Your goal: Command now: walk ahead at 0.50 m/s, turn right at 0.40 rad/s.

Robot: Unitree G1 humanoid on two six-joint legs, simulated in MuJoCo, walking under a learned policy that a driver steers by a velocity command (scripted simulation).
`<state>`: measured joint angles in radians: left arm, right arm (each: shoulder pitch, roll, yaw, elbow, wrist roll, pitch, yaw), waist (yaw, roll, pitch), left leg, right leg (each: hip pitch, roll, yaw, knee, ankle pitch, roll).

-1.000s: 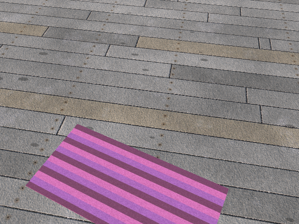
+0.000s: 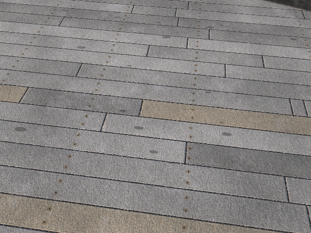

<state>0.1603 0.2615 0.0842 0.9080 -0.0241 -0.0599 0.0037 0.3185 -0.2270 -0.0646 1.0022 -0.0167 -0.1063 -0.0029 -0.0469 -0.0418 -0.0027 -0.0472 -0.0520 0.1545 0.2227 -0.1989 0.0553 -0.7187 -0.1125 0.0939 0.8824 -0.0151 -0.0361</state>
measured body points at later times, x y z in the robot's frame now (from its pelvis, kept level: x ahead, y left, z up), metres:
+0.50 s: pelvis +0.28 -0.07 +0.00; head +0.31 -0.09 +0.45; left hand +0.42 +0.17 -0.12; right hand +0.38 -0.38 -0.10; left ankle +0.43 +0.10 -0.68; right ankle +0.26 -0.14 -0.75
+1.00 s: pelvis +0.53 -0.09 +0.00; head +0.57 -0.10 +0.45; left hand +0.79 +0.06 -0.11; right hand +0.45 -0.36 -0.13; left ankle +0.58 +0.00 -0.75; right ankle +0.53 -0.27 -0.70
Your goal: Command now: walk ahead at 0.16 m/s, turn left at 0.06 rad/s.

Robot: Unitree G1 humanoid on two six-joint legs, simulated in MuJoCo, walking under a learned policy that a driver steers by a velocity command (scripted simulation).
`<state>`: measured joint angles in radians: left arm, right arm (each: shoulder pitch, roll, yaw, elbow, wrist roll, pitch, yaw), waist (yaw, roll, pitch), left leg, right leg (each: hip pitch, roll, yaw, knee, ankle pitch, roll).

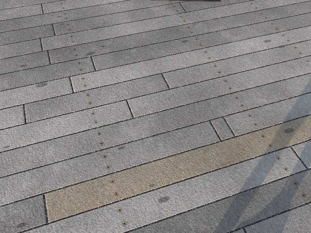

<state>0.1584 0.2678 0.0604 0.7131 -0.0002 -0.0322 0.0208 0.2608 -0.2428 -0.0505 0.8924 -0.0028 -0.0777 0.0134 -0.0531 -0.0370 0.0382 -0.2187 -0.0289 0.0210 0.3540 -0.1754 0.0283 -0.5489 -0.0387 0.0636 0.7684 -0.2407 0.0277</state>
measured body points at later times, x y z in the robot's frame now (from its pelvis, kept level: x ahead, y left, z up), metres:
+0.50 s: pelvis +0.06 +0.02 -0.02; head +0.08 +0.04 +0.43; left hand +0.13 +0.33 -0.13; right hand +0.26 -0.23 -0.11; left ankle +0.05 +0.11 -0.75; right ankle +0.11 -0.13 -0.74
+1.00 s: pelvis +0.08 +0.01 -0.01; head +0.11 +0.02 +0.44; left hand +0.07 +0.34 -0.10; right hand +0.36 -0.15 -0.10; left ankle +0.05 +0.11 -0.74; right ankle +0.15 -0.09 -0.75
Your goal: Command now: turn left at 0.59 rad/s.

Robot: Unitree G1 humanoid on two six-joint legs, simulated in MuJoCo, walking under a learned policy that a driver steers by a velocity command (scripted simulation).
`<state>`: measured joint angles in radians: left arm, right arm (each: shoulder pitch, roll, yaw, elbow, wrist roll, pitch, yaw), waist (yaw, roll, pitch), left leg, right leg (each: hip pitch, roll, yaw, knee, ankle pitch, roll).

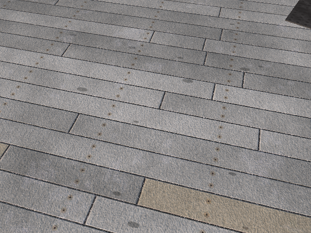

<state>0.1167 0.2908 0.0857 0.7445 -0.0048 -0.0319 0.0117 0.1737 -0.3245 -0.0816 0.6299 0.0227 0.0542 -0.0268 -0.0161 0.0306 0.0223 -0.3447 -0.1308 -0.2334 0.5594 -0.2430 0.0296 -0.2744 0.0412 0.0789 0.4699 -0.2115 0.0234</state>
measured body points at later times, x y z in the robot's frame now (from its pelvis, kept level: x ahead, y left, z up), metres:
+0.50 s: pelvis +0.00 +0.03 +0.00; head +0.01 +0.05 +0.45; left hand +0.07 +0.31 -0.12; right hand +0.19 -0.19 -0.08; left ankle -0.03 +0.14 -0.73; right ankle +0.01 -0.13 -0.73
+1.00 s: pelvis -0.01 -0.02 -0.01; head +0.03 -0.05 +0.44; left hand +0.14 +0.26 -0.10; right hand +0.12 -0.32 -0.12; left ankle -0.05 +0.14 -0.68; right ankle -0.01 -0.10 -0.73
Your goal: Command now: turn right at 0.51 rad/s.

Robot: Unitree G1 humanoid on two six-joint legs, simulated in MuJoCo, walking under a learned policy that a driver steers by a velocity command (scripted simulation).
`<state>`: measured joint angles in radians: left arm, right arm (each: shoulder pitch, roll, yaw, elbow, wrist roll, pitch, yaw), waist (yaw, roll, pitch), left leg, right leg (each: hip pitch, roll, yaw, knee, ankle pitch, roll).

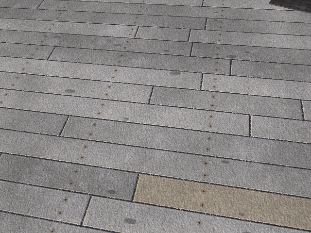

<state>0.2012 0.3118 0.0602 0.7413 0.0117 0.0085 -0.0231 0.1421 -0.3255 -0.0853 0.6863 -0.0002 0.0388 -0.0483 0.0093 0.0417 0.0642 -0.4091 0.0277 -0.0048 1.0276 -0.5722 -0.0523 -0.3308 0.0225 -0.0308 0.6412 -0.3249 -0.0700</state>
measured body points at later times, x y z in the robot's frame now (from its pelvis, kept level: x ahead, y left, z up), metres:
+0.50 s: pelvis +0.02 +0.00 +0.02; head +0.05 -0.03 +0.46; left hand +0.24 +0.24 -0.07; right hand +0.10 -0.32 -0.09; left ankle +0.08 +0.16 -0.69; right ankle +0.01 -0.08 -0.73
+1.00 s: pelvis +0.10 -0.03 +0.01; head +0.11 -0.05 +0.46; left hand +0.32 +0.18 -0.08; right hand +0.06 -0.32 -0.12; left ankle +0.08 +0.14 -0.71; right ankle +0.07 -0.13 -0.73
